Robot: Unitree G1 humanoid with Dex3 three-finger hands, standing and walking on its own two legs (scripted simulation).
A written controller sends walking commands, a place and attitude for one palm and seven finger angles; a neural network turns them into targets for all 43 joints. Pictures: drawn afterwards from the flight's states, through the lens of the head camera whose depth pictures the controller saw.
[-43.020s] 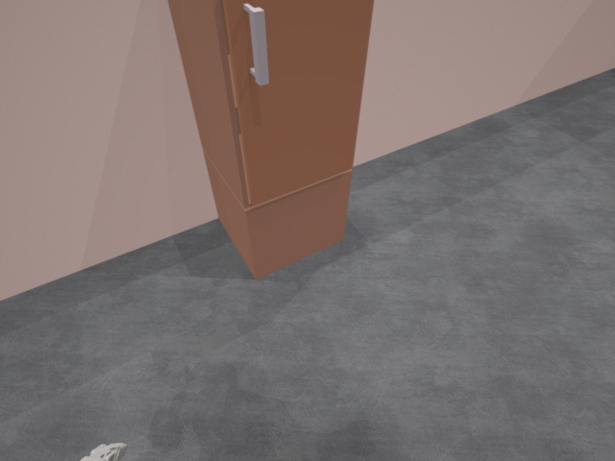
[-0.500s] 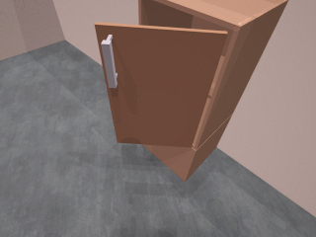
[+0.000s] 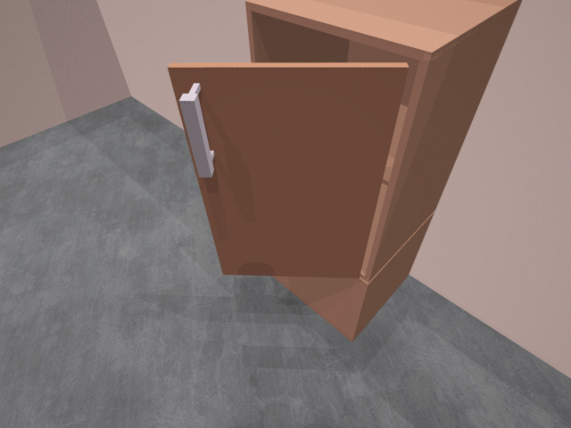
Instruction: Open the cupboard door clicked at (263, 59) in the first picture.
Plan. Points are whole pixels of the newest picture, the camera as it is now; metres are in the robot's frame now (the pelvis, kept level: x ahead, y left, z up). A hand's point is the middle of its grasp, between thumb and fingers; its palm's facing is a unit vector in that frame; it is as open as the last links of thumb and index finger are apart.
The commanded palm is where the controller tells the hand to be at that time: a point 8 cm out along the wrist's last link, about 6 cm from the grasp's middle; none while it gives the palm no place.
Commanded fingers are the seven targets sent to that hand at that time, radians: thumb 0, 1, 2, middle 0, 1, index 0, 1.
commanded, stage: look again from close up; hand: left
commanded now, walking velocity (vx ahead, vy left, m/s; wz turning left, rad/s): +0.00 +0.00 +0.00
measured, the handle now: (201, 131) +0.55 +0.18 +0.15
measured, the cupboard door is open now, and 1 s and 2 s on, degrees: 41 41 41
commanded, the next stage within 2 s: raise the hand with hooked fingers in 0.12 s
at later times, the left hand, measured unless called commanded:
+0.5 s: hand (183, 344) +0.22 +0.16 +0.03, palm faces +0.15 -0.99 -0.06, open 7.8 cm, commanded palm +0.13 +0.22 -0.03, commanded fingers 0.00 0.55 0.75 -0.23 -0.53 -0.23 -0.53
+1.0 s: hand (158, 344) +0.22 +0.19 +0.03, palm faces -0.04 -1.00 -0.05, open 10.7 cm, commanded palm +0.18 +0.24 +0.05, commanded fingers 0.00 -0.03 0.50 -0.27 -0.90 -0.27 -0.90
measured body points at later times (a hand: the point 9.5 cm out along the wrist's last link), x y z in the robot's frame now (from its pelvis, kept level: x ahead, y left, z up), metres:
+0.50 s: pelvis +0.00 -0.03 -0.02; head +0.00 -0.04 +0.43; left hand +0.21 +0.21 +0.03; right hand +0.16 -0.29 -0.10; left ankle +0.01 +0.07 -0.74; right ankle +0.01 -0.14 -0.74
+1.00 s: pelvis -0.01 -0.06 -0.04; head +0.03 -0.06 +0.41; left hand +0.22 +0.24 +0.04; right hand +0.16 -0.28 -0.12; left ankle +0.01 +0.07 -0.74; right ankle +0.01 -0.14 -0.74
